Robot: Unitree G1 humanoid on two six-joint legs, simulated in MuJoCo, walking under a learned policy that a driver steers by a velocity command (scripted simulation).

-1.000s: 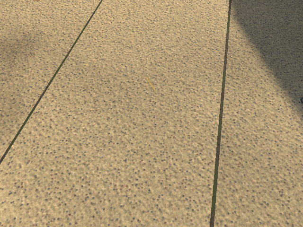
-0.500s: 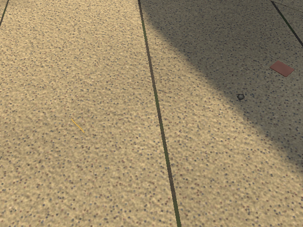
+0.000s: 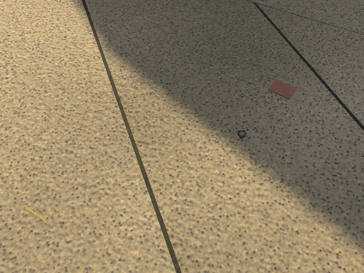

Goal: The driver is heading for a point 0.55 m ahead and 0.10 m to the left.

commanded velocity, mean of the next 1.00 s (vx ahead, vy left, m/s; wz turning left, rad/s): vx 0.11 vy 0.00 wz -0.08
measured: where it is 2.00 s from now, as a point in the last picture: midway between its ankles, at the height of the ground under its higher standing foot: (183, 254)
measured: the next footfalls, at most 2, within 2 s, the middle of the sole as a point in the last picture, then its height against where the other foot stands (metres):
right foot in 0.30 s outside the picture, level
right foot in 1.40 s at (209, 249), level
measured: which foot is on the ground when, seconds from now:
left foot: down 0.00-1.00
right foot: up 0.00-0.28, down 0.30-0.92, up 0.94-1.00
